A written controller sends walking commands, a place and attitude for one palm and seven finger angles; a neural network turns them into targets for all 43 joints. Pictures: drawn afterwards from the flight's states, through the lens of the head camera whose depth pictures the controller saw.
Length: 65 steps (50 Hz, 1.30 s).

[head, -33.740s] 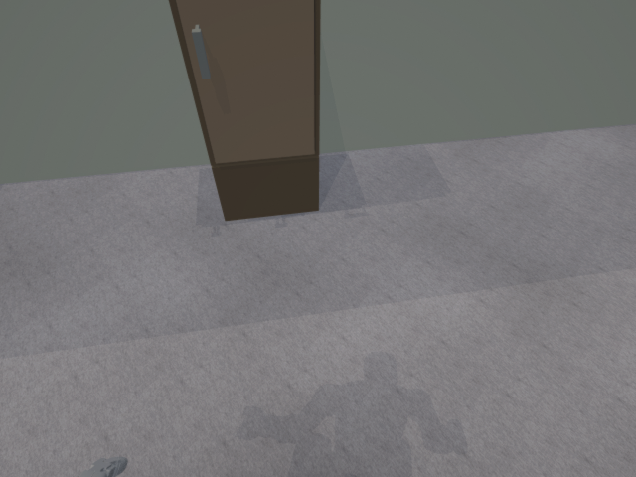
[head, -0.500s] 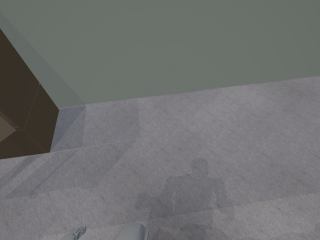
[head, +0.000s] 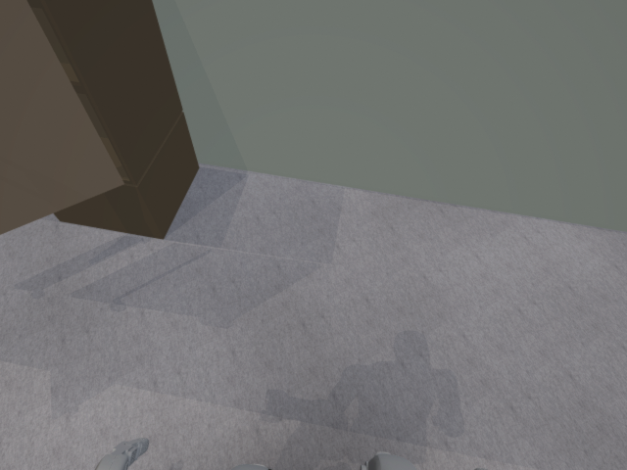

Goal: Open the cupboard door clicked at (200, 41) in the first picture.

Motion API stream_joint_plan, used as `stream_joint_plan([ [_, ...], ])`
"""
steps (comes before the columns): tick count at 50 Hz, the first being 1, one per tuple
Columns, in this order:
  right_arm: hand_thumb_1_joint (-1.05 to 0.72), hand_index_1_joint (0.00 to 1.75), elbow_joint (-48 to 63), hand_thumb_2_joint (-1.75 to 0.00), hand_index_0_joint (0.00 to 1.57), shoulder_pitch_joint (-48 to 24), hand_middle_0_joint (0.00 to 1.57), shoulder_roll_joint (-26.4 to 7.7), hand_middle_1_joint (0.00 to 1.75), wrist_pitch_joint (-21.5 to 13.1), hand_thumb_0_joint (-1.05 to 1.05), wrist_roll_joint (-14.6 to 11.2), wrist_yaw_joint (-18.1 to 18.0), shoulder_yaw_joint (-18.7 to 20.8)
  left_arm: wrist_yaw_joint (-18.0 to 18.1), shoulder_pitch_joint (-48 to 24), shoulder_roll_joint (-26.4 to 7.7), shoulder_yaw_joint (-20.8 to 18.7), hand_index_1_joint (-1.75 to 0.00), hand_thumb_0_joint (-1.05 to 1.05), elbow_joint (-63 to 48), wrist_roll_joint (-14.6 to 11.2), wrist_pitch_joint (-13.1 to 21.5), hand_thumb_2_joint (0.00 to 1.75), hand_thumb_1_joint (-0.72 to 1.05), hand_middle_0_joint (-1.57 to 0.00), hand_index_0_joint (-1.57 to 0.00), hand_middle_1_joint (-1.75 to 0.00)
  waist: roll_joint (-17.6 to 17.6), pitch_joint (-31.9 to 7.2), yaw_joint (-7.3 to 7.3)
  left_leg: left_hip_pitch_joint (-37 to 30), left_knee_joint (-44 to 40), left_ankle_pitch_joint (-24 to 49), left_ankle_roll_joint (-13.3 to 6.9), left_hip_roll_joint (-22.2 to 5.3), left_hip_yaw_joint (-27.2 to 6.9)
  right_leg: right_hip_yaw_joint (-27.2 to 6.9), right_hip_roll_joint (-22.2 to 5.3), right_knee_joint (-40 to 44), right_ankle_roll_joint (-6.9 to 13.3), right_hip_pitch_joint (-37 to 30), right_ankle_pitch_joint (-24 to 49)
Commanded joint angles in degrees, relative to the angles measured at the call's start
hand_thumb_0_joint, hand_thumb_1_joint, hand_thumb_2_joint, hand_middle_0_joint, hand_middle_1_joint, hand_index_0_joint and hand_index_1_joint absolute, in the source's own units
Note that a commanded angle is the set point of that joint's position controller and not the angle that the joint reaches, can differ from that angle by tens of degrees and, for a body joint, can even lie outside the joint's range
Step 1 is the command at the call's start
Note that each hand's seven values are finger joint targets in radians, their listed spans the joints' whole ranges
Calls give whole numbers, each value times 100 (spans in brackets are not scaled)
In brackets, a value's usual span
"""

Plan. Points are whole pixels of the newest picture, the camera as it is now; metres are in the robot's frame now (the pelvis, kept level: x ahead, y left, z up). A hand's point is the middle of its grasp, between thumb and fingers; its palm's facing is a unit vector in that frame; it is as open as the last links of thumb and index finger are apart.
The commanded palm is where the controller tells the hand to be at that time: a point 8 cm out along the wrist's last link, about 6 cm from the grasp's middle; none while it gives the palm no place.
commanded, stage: turn to face it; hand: left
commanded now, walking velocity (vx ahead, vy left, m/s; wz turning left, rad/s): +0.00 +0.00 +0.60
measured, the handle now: out of the picture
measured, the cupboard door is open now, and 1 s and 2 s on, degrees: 46 46 46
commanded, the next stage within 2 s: take the last steps up to it in 0.94 s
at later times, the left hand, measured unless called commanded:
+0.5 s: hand out of the picture -0.01 +0.21 -0.19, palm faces +0.35 -0.91 -0.23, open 7.4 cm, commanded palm none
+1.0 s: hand out of the picture -0.02 +0.16 -0.16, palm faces +0.54 -0.81 -0.24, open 7.4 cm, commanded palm none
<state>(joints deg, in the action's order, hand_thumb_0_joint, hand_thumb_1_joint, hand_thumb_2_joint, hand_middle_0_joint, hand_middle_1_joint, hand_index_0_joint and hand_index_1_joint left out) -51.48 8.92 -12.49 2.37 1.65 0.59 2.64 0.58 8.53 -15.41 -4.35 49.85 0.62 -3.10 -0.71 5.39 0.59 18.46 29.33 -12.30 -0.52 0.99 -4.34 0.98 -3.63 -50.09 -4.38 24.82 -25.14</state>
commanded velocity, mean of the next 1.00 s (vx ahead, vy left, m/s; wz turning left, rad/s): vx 0.00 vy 0.00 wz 0.47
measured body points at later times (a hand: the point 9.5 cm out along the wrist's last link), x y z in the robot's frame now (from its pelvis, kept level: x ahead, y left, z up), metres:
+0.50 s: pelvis +0.00 +0.00 -0.01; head +0.05 +0.04 +0.43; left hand -0.03 +0.26 -0.17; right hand +0.19 -0.22 -0.13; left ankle -0.01 +0.10 -0.74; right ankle +0.01 -0.16 -0.69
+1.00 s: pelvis +0.03 -0.04 +0.00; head +0.06 -0.03 +0.45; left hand -0.05 +0.20 -0.14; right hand +0.23 -0.21 -0.15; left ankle -0.05 +0.06 -0.68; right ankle +0.08 -0.15 -0.74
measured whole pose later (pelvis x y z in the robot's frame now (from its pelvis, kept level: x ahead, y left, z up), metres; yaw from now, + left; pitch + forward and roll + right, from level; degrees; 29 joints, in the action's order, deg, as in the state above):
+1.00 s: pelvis +0.03 -0.04 +0.00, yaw +33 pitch -1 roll +1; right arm -55.0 8.5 -13.4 4.4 0.8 1.2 4.1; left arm 1.2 13.0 -10.2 -1.9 51.9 1.4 -0.6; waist -0.4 5.2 0.6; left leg 25.2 56.5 -25.9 3.0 0.5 0.5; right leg 6.8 -5.3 -29.6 -0.4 11.9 -16.9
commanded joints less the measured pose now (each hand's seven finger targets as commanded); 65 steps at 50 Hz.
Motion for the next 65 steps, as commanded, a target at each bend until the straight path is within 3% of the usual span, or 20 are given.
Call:
stream_joint_plan([
  [1,-90,30,446,-90,20,-146,20,-1279,30,-55,0,-11,-82,429,3,382,-313,-63,-30,0,-398,-3,193,90,90,-20,-20,-30,1060,-831,-83,-54,-685,957,-706,-1092,-1423,171,329,1325,91,-1062,450],
  [3,-90,30,524,-90,20,-257,20,-1062,30,-45,0,-82,-43,416,54,785,-638,-151,-30,0,-347,26,280,90,90,-20,-20,-30,392,-932,-336,841,-41,201,-314,-620,-1233,-223,-86,2789,220,-2301,953],
  [4,-90,30,637,-90,20,-219,20,-702,30,-52,0,-116,-9,371,106,938,-1087,-260,-30,0,-358,116,328,90,90,-20,-20,-30,-1116,-942,-429,1786,1214,-1165,111,120,-311,-1693,-1515,3497,728,-2763,594],
  [5,-90,30,739,-90,20,-356,20,-728,30,-61,0,-75,30,362,103,766,-1281,-217,-30,0,-447,129,305,90,90,-20,-20,-30,-1447,-758,-418,1719,2731,-2227,243,283,172,-2226,-2472,3682,1313,-2001,1009],
  [10,-90,30,409,-90,20,-221,20,-570,30,78,0,-75,141,319,128,-1,-622,-55,-30,0,-585,83,346,90,90,-20,-20,-30,-1190,-457,19,1363,3468,-1288,433,-258,468,-141,-1458,3066,1078,-1560,2917],
  [15,-90,30,452,-90,20,-598,20,-371,30,-22,0,-122,155,188,114,731,-961,-179,-30,0,-276,105,346,90,90,-20,-20,-30,-1070,-776,-352,770,1413,-1413,391,-90,1019,196,-1649,2372,1054,-2445,4486],
  [18,-90,30,371,-90,20,-185,20,-566,30,-55,0,-105,137,217,70,642,-983,-205,-30,0,-241,66,306,90,90,-20,-20,-30,-1086,-816,-92,-275,158,-459,260,-58,1032,552,-1562,1767,666,-1840,3798],
  [19,-90,30,295,-90,20,179,20,-829,30,-93,0,-82,128,296,47,566,-896,-199,-30,0,-313,15,276,90,90,-20,-20,-30,-458,-1037,146,-1179,-368,484,111,-291,719,767,-1458,1063,407,-1184,3178],
  [20,-90,30,254,-90,20,626,20,-1526,30,-146,0,-19,85,461,3,529,-506,-140,-30,0,-525,-22,240,90,90,-20,-20,-30,1337,-1337,378,-2126,-553,2411,-651,-1834,-1409,1036,-646,-274,-50,321,418],
  [21,-90,30,139,-90,20,1048,20,-1840,30,-111,0,-26,21,531,23,101,-350,-19,-30,0,-760,20,213,90,90,-20,-20,-30,1620,-1321,571,-2080,-703,3479,-1386,-2624,-2178,475,-335,-1141,-59,961,-1552],
  [27,-90,30,320,-90,20,108,20,-1185,30,-190,0,-21,-149,306,-22,114,-325,-68,-30,0,-297,32,122,90,90,-20,-20,-30,1002,-847,42,-975,-903,1933,-818,-1398,-877,-89,-244,-1273,-30,641,124],
  [37,-90,30,346,-90,20,-129,20,-1097,30,-81,0,-44,-104,359,26,660,-294,-43,-30,0,-216,-6,240,90,90,-20,-20,-30,899,-929,-223,-39,-361,1344,-617,-1011,-1200,206,289,2061,115,-1573,1041],
  [38,-90,30,373,-90,20,-134,20,-949,30,-91,0,-85,-74,349,51,866,-504,-91,-30,0,-181,23,312,90,90,-20,-20,-30,386,-967,-326,382,77,846,-344,-703,-959,-129,-50,2787,202,-2184,1368],
  [40,-90,30,554,-90,20,-160,20,-585,30,-83,0,-105,-12,289,89,909,-1194,-180,-30,0,-227,130,354,90,90,-20,-20,-30,-1450,-791,-384,1393,2590,-2304,198,299,194,-2167,-2405,3501,1318,-2026,1981],
  [45,-90,30,162,-90,20,-115,20,-499,30,59,0,-88,42,260,124,301,-532,-22,-30,0,-295,74,388,90,90,-20,-20,-30,-1192,-527,-35,1144,3593,-1293,336,-146,292,-419,-1355,3069,1165,-1573,3271],
  [50,-90,30,122,-90,20,-488,20,-232,30,-13,0,-124,48,148,111,848,-748,-97,-30,0,27,118,391,90,90,-20,-20,-30,-1016,-531,-338,635,1759,-1540,332,-35,748,-312,-1458,2860,1225,-2031,3848],
  [54,-90,30,-143,-90,20,86,20,-336,30,-157,0,-94,-4,90,82,821,-722,-123,-30,0,221,35,379,90,90,-20,-20,-30,-811,-771,-86,-757,-293,-270,217,21,840,-93,-1319,2317,806,-1623,2963],
  [57,-90,30,-281,-90,20,1048,20,-1430,30,-188,0,45,-73,312,-37,322,-100,10,-30,0,-201,43,310,90,90,-20,-20,-30,1647,-786,407,-1895,-1356,160,-1221,-2312,-2003,682,-40,-248,195,834,-1261],
  [60,-90,30,-274,-90,20,927,20,-928,30,-318,0,10,-205,176,-118,-179,-154,-4,-30,0,-57,84,331,90,90,-20,-20,-30,1226,-288,267,-1255,-1666,-696,-1254,-1817,-1746,-68,-246,-1491,324,1347,-294],
  [65,-90,30,-372,-90,20,932,20,-693,30,-492,0,-37,-207,84,-195,206,11,54,-30,0,240,81,358,90,90,-20,-20,-30,776,-446,5,-1288,-1686,241,-1064,-1322,-737,187,-192,-605,283,702,435],
])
